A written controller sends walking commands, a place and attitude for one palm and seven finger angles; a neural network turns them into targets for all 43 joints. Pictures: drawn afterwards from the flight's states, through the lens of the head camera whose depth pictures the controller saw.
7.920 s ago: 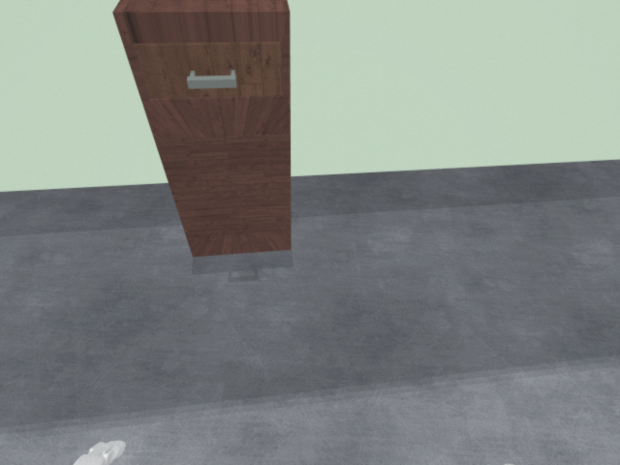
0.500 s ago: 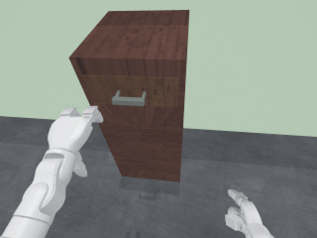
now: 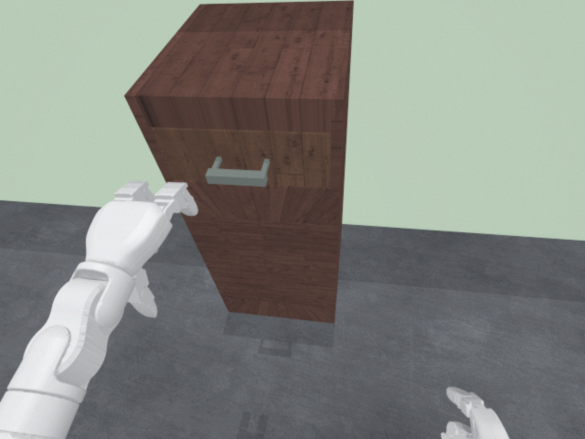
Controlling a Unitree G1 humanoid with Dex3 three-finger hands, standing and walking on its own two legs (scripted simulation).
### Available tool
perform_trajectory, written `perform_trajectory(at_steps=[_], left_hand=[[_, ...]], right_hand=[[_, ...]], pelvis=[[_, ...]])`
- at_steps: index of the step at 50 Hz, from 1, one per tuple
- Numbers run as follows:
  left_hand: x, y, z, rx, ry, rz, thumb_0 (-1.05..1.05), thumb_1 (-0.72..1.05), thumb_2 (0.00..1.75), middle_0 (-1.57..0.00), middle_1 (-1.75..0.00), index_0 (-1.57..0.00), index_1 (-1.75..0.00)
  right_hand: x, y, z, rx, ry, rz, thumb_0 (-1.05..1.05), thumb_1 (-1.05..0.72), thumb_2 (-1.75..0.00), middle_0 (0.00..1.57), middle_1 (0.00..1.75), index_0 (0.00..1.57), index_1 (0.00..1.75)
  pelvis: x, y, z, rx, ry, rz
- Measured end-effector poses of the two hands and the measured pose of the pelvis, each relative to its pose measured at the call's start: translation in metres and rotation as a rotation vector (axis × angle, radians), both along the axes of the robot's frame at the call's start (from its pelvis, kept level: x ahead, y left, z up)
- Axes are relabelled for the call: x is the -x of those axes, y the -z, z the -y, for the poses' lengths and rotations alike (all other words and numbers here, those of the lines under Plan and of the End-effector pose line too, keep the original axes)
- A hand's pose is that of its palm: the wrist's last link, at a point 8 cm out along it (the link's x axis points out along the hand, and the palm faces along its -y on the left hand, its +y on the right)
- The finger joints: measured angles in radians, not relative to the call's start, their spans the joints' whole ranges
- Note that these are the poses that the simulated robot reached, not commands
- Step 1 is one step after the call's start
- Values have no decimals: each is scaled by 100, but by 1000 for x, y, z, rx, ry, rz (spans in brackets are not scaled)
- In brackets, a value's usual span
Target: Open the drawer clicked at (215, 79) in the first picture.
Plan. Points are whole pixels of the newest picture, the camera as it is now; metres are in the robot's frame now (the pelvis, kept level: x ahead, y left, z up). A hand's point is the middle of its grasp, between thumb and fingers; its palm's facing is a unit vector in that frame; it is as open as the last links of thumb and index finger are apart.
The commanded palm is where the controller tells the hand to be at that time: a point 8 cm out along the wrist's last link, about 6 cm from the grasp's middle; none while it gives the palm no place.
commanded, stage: raise the hand with hooked fingers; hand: left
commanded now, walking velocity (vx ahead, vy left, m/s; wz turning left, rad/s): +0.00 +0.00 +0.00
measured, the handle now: (239, 170) +0.58 +0.21 +0.00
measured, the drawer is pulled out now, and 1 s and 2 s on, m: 0.00 0.00 0.00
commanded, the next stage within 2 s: move the hooked fingers above the handle in 0.02 s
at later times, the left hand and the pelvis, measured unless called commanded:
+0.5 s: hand (175, 223) +0.36 +0.22 +0.10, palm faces +0.04 -0.04 -1.00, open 13.8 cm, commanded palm +0.34 +0.23 +0.15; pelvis -0.01 -0.01 +0.00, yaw +0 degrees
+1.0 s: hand (191, 201) +0.42 +0.23 +0.08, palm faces +0.02 +0.01 -1.00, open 13.8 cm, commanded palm +0.41 +0.22 +0.13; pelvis +0.00 +0.00 -0.01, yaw -1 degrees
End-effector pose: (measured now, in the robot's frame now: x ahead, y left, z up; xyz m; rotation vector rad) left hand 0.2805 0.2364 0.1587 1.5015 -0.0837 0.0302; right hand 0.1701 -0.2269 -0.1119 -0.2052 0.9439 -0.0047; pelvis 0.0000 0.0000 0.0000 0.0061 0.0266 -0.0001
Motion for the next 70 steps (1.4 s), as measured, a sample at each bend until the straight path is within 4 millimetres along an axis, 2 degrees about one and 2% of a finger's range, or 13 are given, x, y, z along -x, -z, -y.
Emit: perform_trajectory(at_steps=[7,12,17,26,30,35,40,45,50,55,61,65,70], left_hand=[[-2,-6,-4,-2,-90,24,0,-49,30,-32,-120,-32,-120],[-6,6,6,-4,-85,-53,0,-49,30,-32,-120,-32,-120],[-21,18,14,-25,-24,-97,0,-49,30,-32,-120,-32,-120],[-59,7,8,-30,-29,-40,0,-49,30,-32,-120,-32,-120],[-74,14,5,-40,-52,-82,0,-49,30,-32,-120,-32,-120],[-83,24,20,-30,21,-104,0,-48,30,-32,-120,-32,-120],[-90,24,30,-10,75,-46,0,-48,30,-32,-120,-32,-120],[-102,21,17,-32,-2,1,0,-48,30,-32,-120,-32,-120],[-115,26,10,-76,-72,-54,0,-49,30,-32,-120,-32,-120],[-133,37,29,-78,-8,-136,0,-49,30,-32,-120,-32,-120],[-158,28,53,-37,90,-62,0,-49,30,-32,-120,-33,-120],[-177,27,44,-49,11,-26,0,-48,30,-32,-120,-32,-120],[-190,42,24,-104,-110,-106,0,-48,30,-32,-120,-32,-120]], right_hand=[[-7,-2,2,-27,8,34,1,-90,-90,20,30,20,30],[-14,-6,1,-29,-1,70,1,-90,-90,20,30,20,30],[-12,-9,4,-8,6,81,1,-90,-90,20,30,20,30],[18,3,21,21,75,3,1,-90,-90,20,30,20,30],[35,9,28,31,108,-54,1,-90,-90,20,30,20,30],[52,14,33,44,145,-102,1,-90,-90,20,30,20,30],[59,16,31,43,173,-122,1,-90,-90,20,30,20,30],[60,18,25,25,174,-127,1,-90,-90,20,30,20,30],[59,20,20,12,166,-130,1,-90,-90,20,30,20,30],[61,20,20,32,168,-133,1,-90,-90,20,30,20,30],[78,22,28,58,210,-162,1,-90,-90,20,30,20,30],[97,26,33,60,235,-216,1,-90,-90,20,30,20,30],[124,31,39,65,269,-299,1,-90,-90,20,30,20,30]], pelvis=[[4,0,6,-4,-1,3],[7,0,10,-6,-8,8],[10,1,15,-6,-9,3],[7,2,14,-5,-3,-33],[4,3,11,-5,4,-52],[0,4,6,-5,12,-69],[-4,5,2,-5,21,-80],[-4,6,0,-6,23,-92],[-3,7,-1,-3,11,-102],[-2,9,-2,-2,1,-113],[-6,12,-2,-3,14,-143],[-7,14,0,-5,26,-171],[-8,15,2,-5,31,-203]])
